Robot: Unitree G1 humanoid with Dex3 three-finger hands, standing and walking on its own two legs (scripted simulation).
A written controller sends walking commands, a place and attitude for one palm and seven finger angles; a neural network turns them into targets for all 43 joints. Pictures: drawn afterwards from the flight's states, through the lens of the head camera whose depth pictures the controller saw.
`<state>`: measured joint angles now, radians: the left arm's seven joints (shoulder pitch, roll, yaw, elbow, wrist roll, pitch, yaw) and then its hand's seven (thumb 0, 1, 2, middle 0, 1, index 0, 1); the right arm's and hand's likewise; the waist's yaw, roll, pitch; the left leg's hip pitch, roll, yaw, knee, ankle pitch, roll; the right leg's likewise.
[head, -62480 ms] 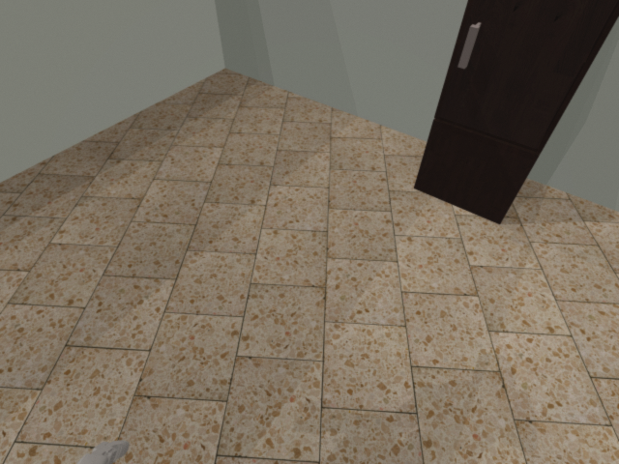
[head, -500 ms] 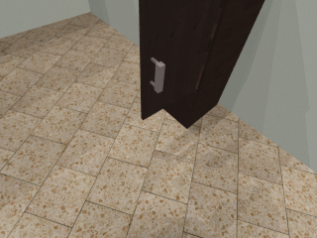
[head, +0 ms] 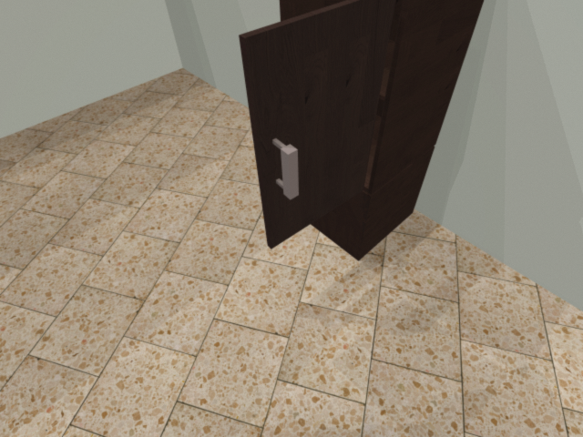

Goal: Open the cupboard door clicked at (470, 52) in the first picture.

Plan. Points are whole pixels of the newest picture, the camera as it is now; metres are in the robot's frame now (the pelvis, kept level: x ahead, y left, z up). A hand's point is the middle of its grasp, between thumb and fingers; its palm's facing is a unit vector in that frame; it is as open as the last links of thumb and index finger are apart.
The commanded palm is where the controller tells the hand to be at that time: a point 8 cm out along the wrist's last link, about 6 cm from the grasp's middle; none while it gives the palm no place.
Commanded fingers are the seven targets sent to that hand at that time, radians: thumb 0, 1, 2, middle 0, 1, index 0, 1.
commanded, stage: let the arm hang, fingers relaxed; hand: left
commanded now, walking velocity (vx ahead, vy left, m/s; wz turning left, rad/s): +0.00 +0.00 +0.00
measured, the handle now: (284, 168) +0.67 +0.06 -0.05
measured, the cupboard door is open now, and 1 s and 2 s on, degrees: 86 86 86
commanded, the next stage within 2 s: look to check the result in 0.26 s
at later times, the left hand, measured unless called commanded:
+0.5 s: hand out of the picture +0.06 +0.20 -0.16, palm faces +0.01 -0.96 -0.28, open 7.4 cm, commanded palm none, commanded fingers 0.00 0.90 0.90 -0.20 -0.30 -0.20 -0.30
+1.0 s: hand out of the picture +0.10 +0.22 -0.16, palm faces -0.01 -0.96 -0.30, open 7.4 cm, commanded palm none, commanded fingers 0.00 0.90 0.90 -0.20 -0.30 -0.20 -0.30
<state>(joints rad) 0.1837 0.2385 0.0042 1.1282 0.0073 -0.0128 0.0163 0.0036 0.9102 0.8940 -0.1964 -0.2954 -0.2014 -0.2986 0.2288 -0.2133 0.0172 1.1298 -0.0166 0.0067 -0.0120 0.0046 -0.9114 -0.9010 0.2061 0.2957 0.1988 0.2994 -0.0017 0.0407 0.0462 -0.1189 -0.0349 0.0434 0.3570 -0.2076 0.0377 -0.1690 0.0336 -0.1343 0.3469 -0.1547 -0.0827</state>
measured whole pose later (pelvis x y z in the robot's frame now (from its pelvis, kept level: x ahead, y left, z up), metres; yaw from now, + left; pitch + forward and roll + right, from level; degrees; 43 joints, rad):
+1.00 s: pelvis +0.03 -0.01 +0.00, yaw +0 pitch -1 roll +0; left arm 0.13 0.26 0.01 1.14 0.01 -0.02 0.01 0.00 0.91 0.89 -0.20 -0.30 -0.20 -0.30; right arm 0.17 -0.28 0.00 1.13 -0.01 0.00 -0.02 0.00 -0.91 -0.90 0.21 0.30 0.20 0.30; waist 0.00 0.02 0.05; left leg -0.05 -0.02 0.04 0.30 -0.23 0.02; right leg -0.10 0.05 -0.13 0.29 -0.18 -0.08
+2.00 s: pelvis +0.05 +0.00 +0.00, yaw +0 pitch -1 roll +0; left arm 0.11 0.31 0.00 1.13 0.01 -0.02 0.01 0.00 0.91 0.89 -0.20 -0.30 -0.20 -0.30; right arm 0.12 -0.31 0.01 1.13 -0.01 -0.01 -0.02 0.01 -0.91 -0.90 0.21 0.30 0.20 0.30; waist 0.00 0.01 0.06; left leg -0.02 -0.04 0.04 0.26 -0.22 0.04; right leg -0.09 0.04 -0.13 0.28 -0.18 -0.07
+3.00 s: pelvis +0.02 -0.03 -0.02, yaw -12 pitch -1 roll +0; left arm 0.15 0.21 0.06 0.94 0.02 0.07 -0.03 0.00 0.91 0.89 -0.20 -0.30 -0.20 -0.30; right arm 0.22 -0.22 -0.03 1.03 -0.03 0.03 -0.05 0.01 -0.91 -0.90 0.21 0.30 0.20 0.30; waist 0.01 0.04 0.16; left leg -0.14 0.10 0.21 0.56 -0.38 -0.02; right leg -0.33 -0.02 -0.02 0.78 -0.44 0.00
